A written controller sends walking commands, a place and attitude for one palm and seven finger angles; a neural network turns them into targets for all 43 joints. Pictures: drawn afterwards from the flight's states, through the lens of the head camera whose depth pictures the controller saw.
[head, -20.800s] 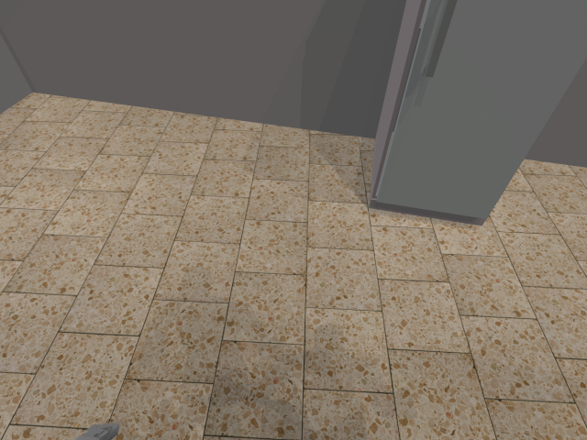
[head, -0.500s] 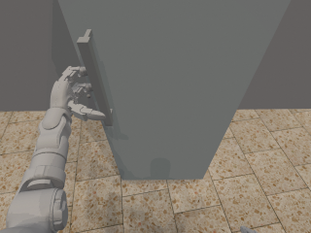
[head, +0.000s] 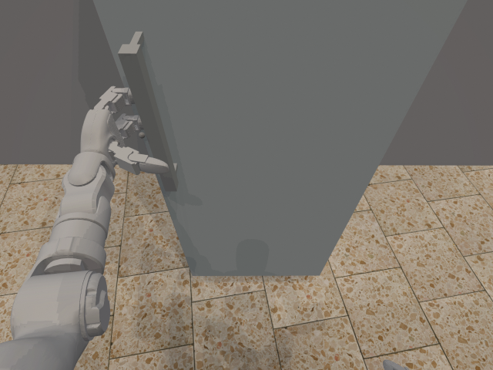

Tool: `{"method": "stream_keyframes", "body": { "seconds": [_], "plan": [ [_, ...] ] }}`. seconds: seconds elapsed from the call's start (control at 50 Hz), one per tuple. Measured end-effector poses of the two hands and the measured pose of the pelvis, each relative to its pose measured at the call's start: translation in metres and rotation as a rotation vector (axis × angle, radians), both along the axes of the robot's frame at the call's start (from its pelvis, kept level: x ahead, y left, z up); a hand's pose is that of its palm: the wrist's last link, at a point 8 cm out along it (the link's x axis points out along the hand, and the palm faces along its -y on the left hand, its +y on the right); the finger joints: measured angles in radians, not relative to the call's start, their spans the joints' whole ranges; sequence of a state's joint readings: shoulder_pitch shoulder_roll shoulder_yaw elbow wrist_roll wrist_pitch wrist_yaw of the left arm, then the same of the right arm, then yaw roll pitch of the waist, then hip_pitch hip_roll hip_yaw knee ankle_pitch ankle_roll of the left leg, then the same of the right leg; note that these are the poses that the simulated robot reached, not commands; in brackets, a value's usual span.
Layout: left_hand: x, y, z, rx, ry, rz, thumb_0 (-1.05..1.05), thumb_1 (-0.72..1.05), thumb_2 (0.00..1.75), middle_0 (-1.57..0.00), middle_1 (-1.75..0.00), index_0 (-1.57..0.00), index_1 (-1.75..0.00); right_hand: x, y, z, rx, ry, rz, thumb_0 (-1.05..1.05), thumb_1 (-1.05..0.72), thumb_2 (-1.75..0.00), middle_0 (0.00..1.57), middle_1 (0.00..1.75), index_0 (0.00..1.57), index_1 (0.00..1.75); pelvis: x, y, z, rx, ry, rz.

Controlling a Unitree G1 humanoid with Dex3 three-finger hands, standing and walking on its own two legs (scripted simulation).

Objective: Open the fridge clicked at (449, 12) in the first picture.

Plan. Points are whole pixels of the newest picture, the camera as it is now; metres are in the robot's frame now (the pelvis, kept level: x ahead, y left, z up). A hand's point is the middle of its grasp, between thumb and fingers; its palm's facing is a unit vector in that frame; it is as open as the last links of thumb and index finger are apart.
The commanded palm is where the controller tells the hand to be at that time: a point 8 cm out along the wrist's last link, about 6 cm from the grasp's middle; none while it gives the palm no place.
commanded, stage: slide the fingers in behind the handle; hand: left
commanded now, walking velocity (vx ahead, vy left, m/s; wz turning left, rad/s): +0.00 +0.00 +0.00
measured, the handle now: (157, 125) +0.49 +0.15 +0.13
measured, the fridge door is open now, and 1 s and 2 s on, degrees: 0 0 0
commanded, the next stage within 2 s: grip the handle and tug to test in 1.86 s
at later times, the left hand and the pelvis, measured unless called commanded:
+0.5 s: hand (144, 141) +0.44 +0.16 +0.14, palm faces -0.02 -1.00 +0.01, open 13.9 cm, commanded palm +0.41 +0.22 +0.14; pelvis +0.01 +0.01 +0.00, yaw -1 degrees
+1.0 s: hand (161, 139) +0.45 +0.14 +0.14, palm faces -0.01 -1.00 +0.00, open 14.0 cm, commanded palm +0.42 +0.19 +0.14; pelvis +0.01 +0.00 +0.00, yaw +0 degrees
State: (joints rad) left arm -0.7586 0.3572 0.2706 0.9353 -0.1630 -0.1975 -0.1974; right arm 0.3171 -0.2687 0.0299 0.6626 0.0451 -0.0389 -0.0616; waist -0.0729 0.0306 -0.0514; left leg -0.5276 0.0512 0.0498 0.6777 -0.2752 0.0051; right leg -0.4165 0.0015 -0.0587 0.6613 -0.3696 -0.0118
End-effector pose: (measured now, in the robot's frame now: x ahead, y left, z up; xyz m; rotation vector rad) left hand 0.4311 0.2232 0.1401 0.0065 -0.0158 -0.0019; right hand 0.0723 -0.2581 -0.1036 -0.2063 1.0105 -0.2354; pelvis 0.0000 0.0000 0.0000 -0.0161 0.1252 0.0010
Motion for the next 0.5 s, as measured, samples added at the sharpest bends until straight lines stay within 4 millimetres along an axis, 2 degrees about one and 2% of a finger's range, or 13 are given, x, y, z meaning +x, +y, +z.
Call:
{"method": "stream_keyframes", "body": {
  "seconds": [0.26, 0.38, 0.5],
  "plan": [
    [0.001, 0.002, -0.001, -0.013, -0.007, -0.009, -0.01, -0.5, 0.3, -0.35, -1.24, -0.34, -1.22, -0.021, 0.003, -0.004, 0.009, 0.048, -0.034, 0.01, -0.9, -0.9, 0.2, 0.3, 0.2, 0.3, 0.002, 0.004, -0.001, -0.003, 0.005, -0.008],
    [-0.003, -0.001, -0.001, -0.005, -0.018, -0.013, -0.01, -0.5, 0.3, -0.33, -1.22, -0.32, -1.21, -0.017, 0.005, -0.002, 0.012, 0.025, -0.038, 0.01, -0.9, -0.9, 0.2, 0.3, 0.2, 0.3, 0.003, 0.006, 0.0, -0.003, 0.002, -0.014],
    [-0.012, -0.006, -0.003, -0.014, -0.022, -0.015, -0.01, -0.5, 0.3, -0.31, -1.21, -0.31, -1.2, -0.003, 0.007, 0.001, 0.021, -0.015, -0.026, 0.01, -0.9, -0.9, 0.2, 0.3, 0.2, 0.3, 0.005, 0.007, 0.001, -0.002, -0.01, -0.017]
  ]
}}
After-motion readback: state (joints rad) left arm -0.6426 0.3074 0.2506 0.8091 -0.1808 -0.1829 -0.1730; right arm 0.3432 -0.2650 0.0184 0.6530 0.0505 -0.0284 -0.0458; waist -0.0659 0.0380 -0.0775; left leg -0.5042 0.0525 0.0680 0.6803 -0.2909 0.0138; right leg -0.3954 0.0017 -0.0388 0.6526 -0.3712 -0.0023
